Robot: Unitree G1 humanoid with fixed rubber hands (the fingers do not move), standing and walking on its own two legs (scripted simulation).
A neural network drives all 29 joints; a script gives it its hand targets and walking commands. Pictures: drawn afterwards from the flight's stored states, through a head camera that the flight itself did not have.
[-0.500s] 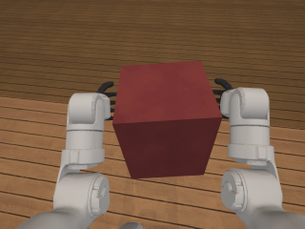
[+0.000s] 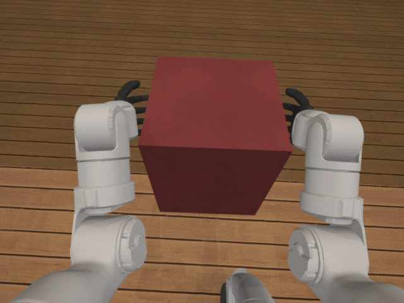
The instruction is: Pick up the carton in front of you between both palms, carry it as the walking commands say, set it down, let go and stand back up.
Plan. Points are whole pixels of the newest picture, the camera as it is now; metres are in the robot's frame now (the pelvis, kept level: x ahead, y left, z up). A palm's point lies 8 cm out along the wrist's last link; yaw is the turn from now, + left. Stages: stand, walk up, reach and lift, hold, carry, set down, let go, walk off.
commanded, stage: carry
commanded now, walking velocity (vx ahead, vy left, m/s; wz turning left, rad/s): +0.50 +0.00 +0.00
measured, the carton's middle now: (211, 143) +0.40 -0.03 +0.09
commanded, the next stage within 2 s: none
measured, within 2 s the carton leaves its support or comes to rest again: neither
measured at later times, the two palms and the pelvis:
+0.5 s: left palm (123, 25) +0.67 +0.16 +0.20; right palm (252, 21) +0.68 -0.14 +0.20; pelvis +0.30 -0.01 +0.02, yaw +0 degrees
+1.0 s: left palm out of the picture +0.96 +0.13 +0.22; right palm out of the picture +0.95 -0.17 +0.22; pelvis +0.58 -0.01 +0.04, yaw +1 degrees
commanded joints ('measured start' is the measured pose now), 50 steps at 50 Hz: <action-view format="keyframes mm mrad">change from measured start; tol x32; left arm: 1 -630 -990 -557 37 -335 -24 -179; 50 -604 -1035 -567 112 -402 -36 -219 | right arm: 1 -814 1073 594 -61 468 -9 272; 50 -743 1040 567 13 407 -14 269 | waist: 1 37 155 -439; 6 179 -281 -641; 25 102 -155 -436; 29 15 294 -574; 50 167 42 -592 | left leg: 1 235 194 -98 6 828 118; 3 124 157 12 264 984 49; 5 -388 -4 -17 710 138 -37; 7 -625 -16 -136 984 -60 3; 20 -575 48 -12 416 208 -12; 26 20 -61 141 57 257 48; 29 516 370 -750 -90 261 263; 46 304 214 -124 -38 669 145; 50 -60 149 20 452 606 1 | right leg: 1 237 92 -125 -202 67 -27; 3 620 138 -190 -338 140 -68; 5 1113 -300 563 -415 95 -239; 26 676 -109 -41 -158 719 -67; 30 -85 59 95 523 -197 -23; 45 25 26 -61 -92 63 -5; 50 821 -44 72 -367 -4 -110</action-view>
